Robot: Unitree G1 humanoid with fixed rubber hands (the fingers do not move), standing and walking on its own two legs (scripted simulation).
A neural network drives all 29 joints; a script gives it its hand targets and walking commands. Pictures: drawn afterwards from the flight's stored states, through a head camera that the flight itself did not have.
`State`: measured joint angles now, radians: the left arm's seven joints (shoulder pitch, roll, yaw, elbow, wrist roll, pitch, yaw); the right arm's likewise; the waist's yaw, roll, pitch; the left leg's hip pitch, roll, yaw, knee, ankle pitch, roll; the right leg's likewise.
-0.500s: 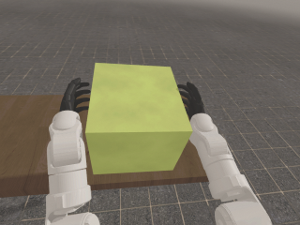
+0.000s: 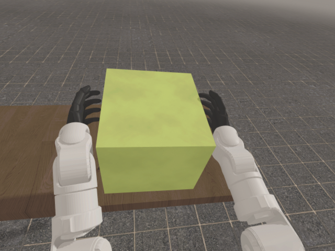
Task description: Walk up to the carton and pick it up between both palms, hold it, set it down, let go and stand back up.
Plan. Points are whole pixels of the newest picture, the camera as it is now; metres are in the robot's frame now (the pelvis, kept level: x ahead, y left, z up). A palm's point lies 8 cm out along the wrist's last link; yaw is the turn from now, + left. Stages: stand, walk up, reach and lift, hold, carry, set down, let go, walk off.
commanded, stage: hold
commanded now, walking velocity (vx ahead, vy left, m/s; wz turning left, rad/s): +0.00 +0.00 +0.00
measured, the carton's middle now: (150, 129) +0.39 +0.02 +0.13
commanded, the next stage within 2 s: none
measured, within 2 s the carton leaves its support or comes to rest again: neither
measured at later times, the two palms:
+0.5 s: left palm (77, 125) +0.33 +0.17 +0.20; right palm (220, 126) +0.34 -0.14 +0.18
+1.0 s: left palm (78, 124) +0.34 +0.17 +0.20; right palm (220, 125) +0.34 -0.14 +0.18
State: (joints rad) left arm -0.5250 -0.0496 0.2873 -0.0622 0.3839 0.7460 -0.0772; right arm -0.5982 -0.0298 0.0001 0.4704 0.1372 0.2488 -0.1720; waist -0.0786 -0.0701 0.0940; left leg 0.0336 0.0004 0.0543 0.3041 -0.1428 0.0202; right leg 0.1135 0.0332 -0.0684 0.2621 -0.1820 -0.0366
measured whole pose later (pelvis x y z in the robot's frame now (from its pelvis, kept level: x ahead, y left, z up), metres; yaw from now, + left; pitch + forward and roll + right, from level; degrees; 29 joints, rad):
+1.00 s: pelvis -0.01 +0.00 +0.00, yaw +0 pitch -11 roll +0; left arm -0.56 -0.05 0.30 -0.01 0.39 0.73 -0.08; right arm -0.61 -0.02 -0.03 0.50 0.11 0.24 -0.17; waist -0.08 -0.08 0.09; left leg 0.02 0.00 0.05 0.30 -0.13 0.02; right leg 0.10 0.03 -0.07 0.27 -0.17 -0.04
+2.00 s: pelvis +0.00 +0.00 +0.00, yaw +1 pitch -11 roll +0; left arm -0.51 -0.05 0.29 -0.08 0.38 0.75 -0.08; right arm -0.58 -0.03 0.01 0.45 0.14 0.25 -0.18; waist -0.08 -0.07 0.09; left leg 0.04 0.00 0.04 0.31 -0.14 0.02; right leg 0.12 0.03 -0.08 0.26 -0.19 -0.04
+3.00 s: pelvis +0.00 +0.00 +0.00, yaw +1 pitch -11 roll +0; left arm -0.50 -0.05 0.28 -0.08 0.37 0.74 -0.08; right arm -0.57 -0.02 0.01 0.45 0.14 0.24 -0.18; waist -0.08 -0.07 0.08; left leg 0.03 0.00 0.05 0.31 -0.15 0.02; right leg 0.12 0.03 -0.08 0.27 -0.19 -0.04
